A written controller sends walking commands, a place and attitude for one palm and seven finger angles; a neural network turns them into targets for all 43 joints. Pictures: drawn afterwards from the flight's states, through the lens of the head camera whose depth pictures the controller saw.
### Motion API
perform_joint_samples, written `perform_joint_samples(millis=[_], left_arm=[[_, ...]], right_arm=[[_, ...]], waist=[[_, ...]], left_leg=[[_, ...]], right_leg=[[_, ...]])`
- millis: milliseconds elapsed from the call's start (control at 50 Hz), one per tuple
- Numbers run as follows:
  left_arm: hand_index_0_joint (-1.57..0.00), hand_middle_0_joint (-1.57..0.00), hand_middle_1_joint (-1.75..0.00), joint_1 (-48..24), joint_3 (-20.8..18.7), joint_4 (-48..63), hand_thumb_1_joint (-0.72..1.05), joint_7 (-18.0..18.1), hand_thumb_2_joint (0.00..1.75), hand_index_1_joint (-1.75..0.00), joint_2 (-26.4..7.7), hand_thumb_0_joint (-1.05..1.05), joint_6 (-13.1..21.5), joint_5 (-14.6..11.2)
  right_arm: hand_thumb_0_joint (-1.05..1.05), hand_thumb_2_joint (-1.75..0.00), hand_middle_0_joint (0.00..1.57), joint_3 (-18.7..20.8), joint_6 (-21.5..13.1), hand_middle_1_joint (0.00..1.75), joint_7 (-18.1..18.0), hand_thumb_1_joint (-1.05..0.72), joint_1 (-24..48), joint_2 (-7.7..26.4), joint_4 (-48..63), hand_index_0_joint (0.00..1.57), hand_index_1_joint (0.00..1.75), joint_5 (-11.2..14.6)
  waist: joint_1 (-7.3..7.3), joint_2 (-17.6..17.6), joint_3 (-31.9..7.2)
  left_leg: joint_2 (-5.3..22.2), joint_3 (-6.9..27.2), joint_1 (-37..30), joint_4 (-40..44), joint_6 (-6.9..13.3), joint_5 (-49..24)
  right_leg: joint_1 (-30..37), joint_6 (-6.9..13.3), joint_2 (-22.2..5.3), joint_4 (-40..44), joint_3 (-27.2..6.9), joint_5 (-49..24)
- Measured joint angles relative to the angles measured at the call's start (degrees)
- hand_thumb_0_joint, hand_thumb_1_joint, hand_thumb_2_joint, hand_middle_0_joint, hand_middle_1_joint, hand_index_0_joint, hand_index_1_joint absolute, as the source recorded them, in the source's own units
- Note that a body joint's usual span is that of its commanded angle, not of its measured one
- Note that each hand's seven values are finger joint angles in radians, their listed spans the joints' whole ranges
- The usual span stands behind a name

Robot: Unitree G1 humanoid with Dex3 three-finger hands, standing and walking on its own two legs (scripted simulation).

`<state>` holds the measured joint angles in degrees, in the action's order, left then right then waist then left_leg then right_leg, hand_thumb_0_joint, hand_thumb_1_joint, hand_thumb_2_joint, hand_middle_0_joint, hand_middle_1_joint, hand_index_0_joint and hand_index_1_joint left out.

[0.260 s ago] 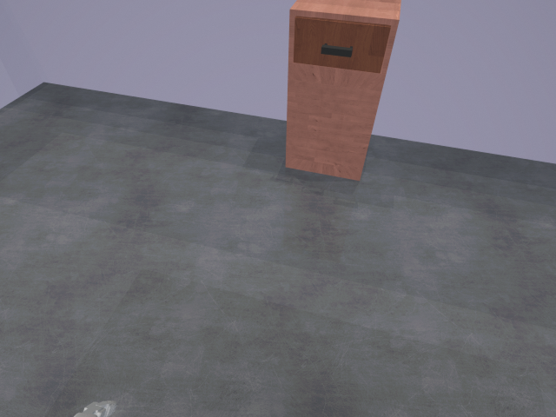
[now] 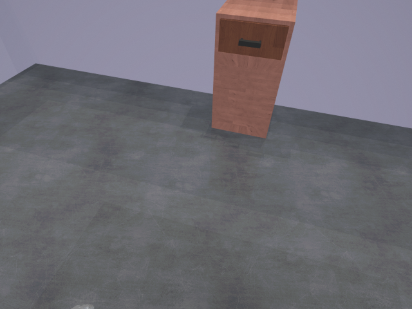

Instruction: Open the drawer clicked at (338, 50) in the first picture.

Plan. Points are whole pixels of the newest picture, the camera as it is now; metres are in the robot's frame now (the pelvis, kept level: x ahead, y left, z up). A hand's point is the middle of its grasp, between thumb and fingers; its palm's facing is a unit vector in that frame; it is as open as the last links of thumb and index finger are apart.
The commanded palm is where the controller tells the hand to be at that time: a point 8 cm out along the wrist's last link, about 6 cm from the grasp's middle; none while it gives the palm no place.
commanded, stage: stand and wait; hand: left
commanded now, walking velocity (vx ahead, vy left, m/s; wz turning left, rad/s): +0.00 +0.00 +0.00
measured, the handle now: (250, 42) +1.45 -0.17 -0.07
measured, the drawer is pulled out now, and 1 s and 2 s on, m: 0.01 0.01 0.01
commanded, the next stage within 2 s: look at it before walking up in 0.56 s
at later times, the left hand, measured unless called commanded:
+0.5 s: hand out of the picture +0.05 +0.25 -0.15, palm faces -0.03 -0.94 -0.33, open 7.4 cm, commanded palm none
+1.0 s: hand out of the picture +0.07 +0.25 -0.15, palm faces -0.04 -0.95 -0.32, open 7.4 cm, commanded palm none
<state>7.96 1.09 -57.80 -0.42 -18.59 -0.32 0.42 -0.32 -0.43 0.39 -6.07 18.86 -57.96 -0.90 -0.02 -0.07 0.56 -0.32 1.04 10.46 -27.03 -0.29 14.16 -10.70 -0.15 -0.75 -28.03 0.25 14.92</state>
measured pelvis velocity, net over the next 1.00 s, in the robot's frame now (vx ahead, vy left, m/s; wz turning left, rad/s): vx -0.01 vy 0.00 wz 0.00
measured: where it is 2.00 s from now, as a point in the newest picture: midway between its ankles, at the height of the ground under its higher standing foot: outside the picture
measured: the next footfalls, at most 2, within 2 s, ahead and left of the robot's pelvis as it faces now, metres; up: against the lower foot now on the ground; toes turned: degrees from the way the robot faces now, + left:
left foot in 1.98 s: +0.35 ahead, +0.07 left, +0.00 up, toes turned -4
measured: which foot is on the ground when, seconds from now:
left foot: down 0.00-1.00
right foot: down 0.00-1.00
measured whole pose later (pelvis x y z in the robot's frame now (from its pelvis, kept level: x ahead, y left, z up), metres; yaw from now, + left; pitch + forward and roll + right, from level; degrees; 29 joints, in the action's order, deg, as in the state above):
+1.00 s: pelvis -0.01 +0.00 +0.01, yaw +0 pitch -2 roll +0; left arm 8.0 0.7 -62.4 -0.4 -19.5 0.1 0.5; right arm -0.1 -0.6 0.5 -6.8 19.4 -63.7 -0.4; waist 0.2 -0.4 1.9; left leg 0.0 0.9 9.3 -22.6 -0.4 11.3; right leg -9.2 -0.2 -0.4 -22.8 0.1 11.5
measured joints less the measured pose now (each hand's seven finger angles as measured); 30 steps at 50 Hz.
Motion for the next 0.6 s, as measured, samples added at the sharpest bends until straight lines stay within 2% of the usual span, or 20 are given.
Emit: perform_joint_samples(millis=[600], left_arm=[[-0.20,-0.20,-0.30,0.57,-0.56,-4.51,0.91,-0.05,0.90,-0.30,-1.01,0.01,0.15,-0.01]], right_arm=[[0.01,-0.90,0.20,0.29,0.09,0.30,0.13,-0.91,-2.35,0.66,-6.04,0.20,0.30,0.33]], waist=[[0.39,-0.11,1.10]], left_leg=[[0.44,-0.01,-0.42,3.41,-0.22,-3.00]], right_leg=[[0.65,0.10,0.42,4.04,-0.02,-3.39]])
